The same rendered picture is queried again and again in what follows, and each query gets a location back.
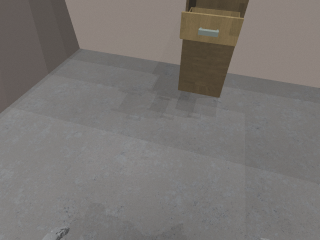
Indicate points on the cabinet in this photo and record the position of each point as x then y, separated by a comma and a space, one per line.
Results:
203, 65

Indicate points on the drawer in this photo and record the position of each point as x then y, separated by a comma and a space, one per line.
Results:
229, 24

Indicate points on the handle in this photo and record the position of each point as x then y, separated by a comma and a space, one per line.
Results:
208, 32

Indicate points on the left robot hand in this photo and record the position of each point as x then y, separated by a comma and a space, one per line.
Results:
57, 233

